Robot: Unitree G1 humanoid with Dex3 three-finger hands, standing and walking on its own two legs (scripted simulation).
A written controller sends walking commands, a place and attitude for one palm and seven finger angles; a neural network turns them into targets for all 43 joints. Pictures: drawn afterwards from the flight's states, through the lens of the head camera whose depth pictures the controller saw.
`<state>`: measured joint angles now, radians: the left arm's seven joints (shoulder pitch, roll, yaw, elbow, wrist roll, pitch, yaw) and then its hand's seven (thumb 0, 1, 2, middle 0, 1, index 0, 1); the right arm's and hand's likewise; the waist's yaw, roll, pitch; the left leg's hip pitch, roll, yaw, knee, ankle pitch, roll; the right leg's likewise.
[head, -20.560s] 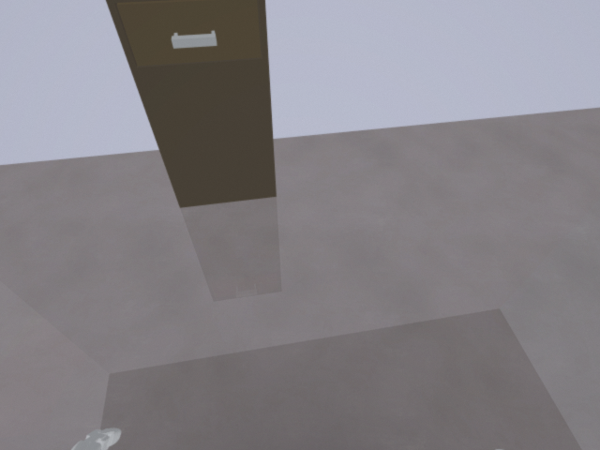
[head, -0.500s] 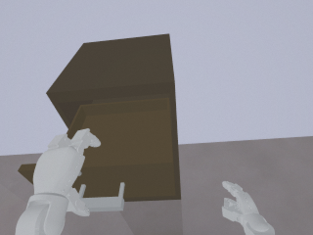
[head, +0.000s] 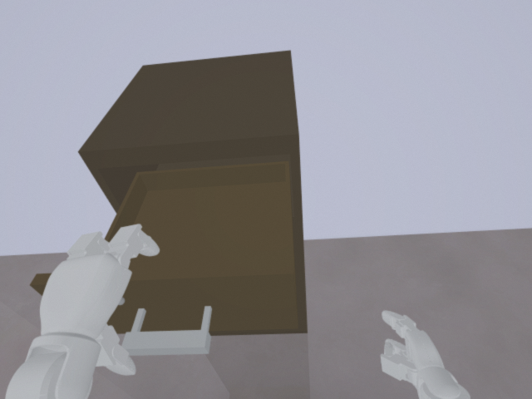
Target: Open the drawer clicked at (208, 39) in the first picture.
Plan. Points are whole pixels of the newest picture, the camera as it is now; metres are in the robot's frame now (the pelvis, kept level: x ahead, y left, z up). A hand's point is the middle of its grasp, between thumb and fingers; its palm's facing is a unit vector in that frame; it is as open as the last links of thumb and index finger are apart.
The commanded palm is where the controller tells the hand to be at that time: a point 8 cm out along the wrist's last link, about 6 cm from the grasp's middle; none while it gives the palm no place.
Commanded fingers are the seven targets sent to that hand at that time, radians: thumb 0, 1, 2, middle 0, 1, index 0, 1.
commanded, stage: draw the hand back to the body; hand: left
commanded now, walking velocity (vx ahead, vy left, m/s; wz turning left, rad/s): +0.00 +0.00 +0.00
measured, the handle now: (170, 328) +0.22 +0.21 -0.01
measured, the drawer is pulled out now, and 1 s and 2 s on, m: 0.28 0.28 0.28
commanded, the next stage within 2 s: step back with the hand held close in 1.28 s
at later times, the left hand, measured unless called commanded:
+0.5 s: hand (113, 283) +0.19 +0.21 +0.16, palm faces +0.34 -0.86 -0.39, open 13.3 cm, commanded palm +0.14 +0.26 +0.19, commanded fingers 0.00 -0.08 0.48 -0.27 -0.93 -0.27 -0.93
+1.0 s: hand (84, 277) +0.20 +0.26 +0.16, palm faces +0.42 -0.81 -0.41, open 9.3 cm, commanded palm +0.14 +0.30 +0.19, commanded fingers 0.00 0.80 0.86 -0.21 -0.37 -0.21 -0.37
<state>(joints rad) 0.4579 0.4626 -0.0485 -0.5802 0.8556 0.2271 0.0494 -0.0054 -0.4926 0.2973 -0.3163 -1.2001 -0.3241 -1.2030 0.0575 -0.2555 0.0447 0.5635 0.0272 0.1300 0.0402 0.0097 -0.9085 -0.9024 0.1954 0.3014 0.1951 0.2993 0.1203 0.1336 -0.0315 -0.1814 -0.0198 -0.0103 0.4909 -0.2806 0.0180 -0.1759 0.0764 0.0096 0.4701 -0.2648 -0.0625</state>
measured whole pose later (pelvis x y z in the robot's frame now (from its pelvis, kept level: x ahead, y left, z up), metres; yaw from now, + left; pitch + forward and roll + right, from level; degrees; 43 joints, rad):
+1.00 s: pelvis +0.02 +0.01 +0.00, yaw +2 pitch -1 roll -1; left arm 0.55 0.34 0.29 -0.51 -0.07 -0.09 0.11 0.00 0.45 0.71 -0.24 -0.58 -0.25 -0.59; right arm 0.15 -0.21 0.01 0.61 0.02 -0.07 -0.07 0.01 -0.91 -0.90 0.20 0.30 0.20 0.30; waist 0.06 0.07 -0.01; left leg -0.14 -0.04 -0.05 0.46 -0.29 0.03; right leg -0.11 0.05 -0.02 0.41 -0.28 -0.05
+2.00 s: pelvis -0.05 +0.03 -0.01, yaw +2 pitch +3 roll -1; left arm 0.64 0.41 0.40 -0.65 -0.05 -0.18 0.13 0.01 0.89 0.90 -0.21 -0.30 -0.22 -0.30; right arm 0.15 -0.20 -0.01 0.54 0.02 -0.02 -0.07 0.01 -0.91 -0.90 0.20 0.30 0.20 0.30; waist 0.01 0.00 0.02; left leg -0.39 -0.06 -0.03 0.57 -0.23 0.06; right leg -0.36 0.03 -0.03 0.53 -0.22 -0.02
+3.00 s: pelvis -0.25 +0.00 -0.01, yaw +2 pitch +0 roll +0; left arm 0.63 0.39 0.37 -0.67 -0.05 -0.13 0.16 0.01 0.89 0.90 -0.21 -0.30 -0.22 -0.30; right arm 0.17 -0.21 -0.01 0.56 0.02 -0.09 -0.05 0.01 -0.91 -0.90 0.20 0.30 0.20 0.30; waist -0.02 -0.04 0.04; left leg -0.36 -0.03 0.04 0.57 -0.22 0.05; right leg -0.28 -0.02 -0.06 0.65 -0.42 0.00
